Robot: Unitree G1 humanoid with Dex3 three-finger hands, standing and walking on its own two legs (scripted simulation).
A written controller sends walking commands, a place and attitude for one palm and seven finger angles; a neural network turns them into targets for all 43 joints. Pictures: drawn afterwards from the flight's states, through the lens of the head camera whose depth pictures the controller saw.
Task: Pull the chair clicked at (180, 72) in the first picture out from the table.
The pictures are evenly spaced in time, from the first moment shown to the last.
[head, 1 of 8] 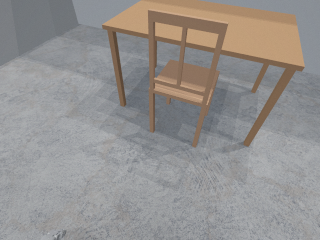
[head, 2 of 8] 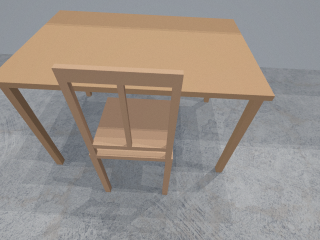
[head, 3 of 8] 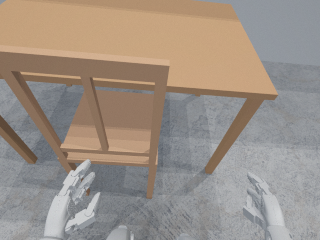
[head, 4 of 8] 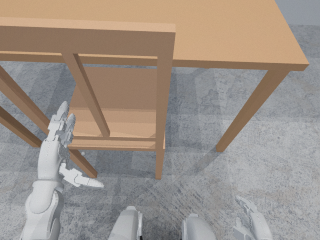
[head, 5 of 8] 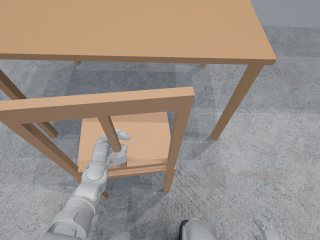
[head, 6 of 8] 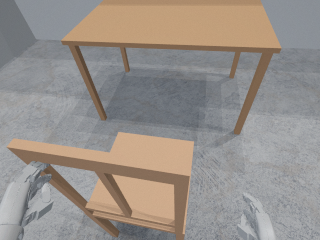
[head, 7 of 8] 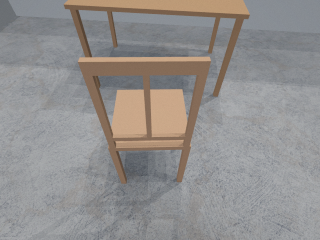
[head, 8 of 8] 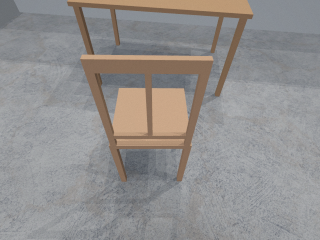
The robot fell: no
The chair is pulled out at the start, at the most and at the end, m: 0.00 0.69 0.69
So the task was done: yes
